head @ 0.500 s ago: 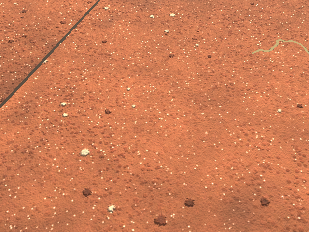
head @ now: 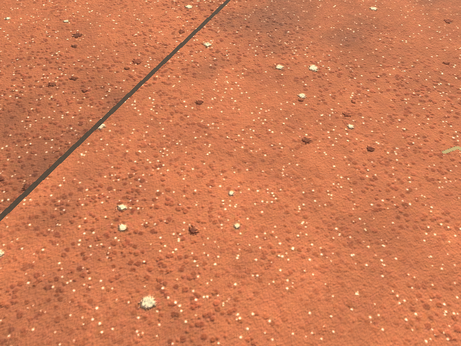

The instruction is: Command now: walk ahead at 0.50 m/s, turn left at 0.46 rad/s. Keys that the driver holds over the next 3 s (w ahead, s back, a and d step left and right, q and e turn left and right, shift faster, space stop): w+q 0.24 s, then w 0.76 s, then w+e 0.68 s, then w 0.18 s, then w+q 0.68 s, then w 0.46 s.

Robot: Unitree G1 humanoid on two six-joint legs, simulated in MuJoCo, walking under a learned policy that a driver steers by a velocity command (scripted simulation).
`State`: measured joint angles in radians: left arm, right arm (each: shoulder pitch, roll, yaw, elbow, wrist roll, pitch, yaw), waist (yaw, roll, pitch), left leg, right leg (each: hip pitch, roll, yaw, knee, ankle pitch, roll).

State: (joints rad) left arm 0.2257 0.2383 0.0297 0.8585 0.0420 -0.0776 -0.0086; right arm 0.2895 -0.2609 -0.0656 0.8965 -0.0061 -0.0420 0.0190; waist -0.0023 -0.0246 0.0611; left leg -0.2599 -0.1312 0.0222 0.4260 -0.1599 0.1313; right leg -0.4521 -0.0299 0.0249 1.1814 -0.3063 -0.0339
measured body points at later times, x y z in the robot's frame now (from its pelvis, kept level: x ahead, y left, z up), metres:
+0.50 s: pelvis +0.29 -0.04 +0.00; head +0.32 -0.04 +0.45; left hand +0.38 +0.25 -0.10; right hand +0.38 -0.30 -0.14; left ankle +0.14 +0.04 -0.65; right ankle +0.36 -0.11 -0.74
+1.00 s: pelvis +0.53 +0.06 +0.00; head +0.55 +0.08 +0.45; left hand +0.45 +0.31 -0.15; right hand +0.75 -0.13 -0.10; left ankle +0.57 +0.14 -0.74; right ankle +0.43 -0.09 -0.66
